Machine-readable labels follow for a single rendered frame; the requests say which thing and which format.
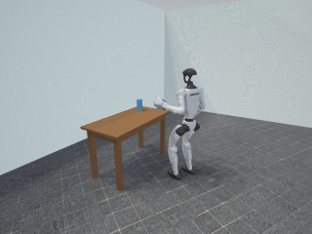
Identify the robot left forearm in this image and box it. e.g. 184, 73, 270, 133
160, 101, 182, 114

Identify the sponge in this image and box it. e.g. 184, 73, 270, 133
154, 98, 166, 110

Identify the right robot upper arm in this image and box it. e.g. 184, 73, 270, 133
197, 87, 206, 109

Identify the table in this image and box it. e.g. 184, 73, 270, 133
80, 106, 170, 191

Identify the left robot upper arm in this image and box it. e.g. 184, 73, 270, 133
175, 89, 186, 115

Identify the robot right forearm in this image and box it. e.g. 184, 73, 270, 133
192, 108, 204, 117

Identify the robot left hand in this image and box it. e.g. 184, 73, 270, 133
152, 96, 163, 106

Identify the robot left foot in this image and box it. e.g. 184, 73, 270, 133
168, 171, 181, 180

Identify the humanoid robot head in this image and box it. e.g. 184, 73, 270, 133
182, 68, 197, 90

